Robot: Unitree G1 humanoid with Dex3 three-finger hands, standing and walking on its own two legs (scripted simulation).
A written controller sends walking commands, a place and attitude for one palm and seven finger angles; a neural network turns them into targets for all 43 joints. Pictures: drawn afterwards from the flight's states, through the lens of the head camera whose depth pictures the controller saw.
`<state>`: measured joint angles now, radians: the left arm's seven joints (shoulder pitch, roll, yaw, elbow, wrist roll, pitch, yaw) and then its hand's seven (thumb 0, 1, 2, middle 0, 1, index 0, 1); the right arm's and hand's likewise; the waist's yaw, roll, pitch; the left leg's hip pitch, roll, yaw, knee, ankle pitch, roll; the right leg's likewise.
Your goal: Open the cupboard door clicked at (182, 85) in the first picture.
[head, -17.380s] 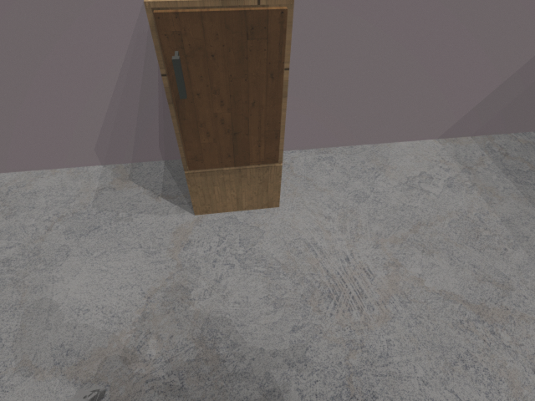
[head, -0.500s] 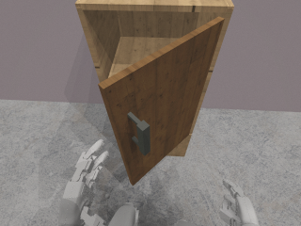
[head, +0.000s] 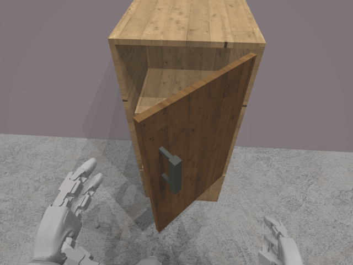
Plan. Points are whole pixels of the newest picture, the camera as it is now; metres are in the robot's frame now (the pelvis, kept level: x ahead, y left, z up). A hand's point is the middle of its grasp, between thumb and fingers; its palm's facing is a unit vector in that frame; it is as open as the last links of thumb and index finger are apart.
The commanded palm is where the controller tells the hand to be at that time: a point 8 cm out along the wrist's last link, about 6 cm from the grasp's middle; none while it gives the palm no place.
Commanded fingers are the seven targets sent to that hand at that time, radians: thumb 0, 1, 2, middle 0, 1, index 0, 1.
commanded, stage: draw the hand back to the body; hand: left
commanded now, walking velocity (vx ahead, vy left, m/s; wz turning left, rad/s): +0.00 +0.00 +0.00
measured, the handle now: (169, 170) +0.33 +0.04 +0.04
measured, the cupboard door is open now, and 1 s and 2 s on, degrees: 46 46 46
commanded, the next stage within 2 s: step back with the hand held close in 1.10 s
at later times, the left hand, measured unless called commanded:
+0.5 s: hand (33, 182) +0.21 +0.25 +0.18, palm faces +0.31 -0.88 -0.37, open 11.8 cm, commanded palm +0.17 +0.29 +0.21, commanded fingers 0.00 0.55 0.75 -0.19 -0.30 -0.19 -0.30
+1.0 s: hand (13, 161) +0.22 +0.26 +0.22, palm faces +0.41 -0.83 -0.38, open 7.5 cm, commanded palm +0.18 +0.30 +0.24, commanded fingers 0.00 0.90 0.90 -0.20 -0.30 -0.20 -0.30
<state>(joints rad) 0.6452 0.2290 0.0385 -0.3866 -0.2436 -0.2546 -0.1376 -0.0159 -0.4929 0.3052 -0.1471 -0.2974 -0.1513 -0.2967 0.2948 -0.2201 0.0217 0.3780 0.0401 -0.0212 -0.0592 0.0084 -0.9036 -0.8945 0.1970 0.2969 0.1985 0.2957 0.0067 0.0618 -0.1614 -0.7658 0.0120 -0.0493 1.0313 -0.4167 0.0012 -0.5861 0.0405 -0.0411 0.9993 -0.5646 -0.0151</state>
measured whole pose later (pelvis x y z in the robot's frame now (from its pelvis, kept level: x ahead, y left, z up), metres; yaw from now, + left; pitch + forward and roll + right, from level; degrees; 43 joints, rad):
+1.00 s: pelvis +0.03 +0.01 +0.07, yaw -2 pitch -2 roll +0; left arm 0.51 0.34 0.33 -0.44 -0.08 -0.04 0.11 0.01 0.86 0.89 -0.20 -0.30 -0.21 -0.30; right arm 0.21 -0.23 0.02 0.59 0.01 -0.06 -0.09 0.01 -0.90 -0.89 0.20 0.30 0.20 0.30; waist 0.06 0.04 -0.01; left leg -0.22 -0.01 0.01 0.48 -0.22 0.02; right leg -0.06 0.01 0.02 0.42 -0.33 0.00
